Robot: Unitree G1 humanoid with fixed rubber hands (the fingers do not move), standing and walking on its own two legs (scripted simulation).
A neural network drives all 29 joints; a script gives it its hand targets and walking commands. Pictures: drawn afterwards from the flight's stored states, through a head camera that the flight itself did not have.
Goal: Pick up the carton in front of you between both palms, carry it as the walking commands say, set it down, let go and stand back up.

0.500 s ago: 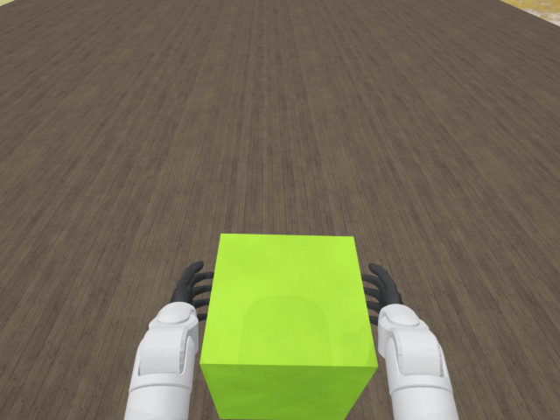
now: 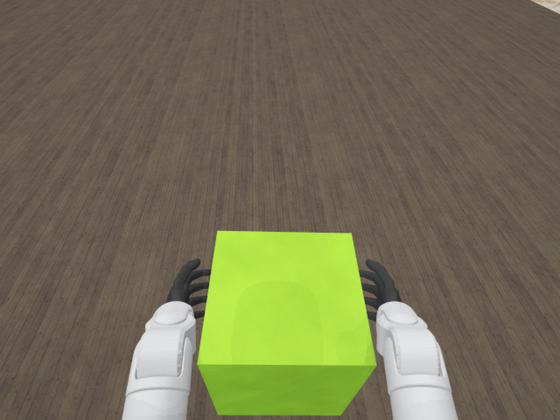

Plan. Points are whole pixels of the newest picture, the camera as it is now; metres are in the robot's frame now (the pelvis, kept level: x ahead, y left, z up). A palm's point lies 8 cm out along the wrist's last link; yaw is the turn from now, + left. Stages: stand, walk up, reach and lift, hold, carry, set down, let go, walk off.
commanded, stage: hold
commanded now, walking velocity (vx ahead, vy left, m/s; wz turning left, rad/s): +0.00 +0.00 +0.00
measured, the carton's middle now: (282, 327) +0.29 +0.01 -0.05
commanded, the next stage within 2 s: set down in 0.10 s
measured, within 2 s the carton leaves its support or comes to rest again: neither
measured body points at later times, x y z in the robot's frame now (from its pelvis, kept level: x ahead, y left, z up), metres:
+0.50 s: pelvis -0.03 +0.01 -0.03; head +0.01 +0.02 +0.42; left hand +0.34 +0.12 -0.03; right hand +0.30 -0.18 -0.03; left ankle +0.06 +0.11 -0.74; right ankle +0.00 -0.11 -0.74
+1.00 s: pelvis -0.04 +0.01 -0.15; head +0.17 +0.00 +0.25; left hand +0.40 +0.13 -0.23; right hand +0.37 -0.18 -0.23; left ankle +0.06 +0.11 -0.74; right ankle +0.00 -0.11 -0.74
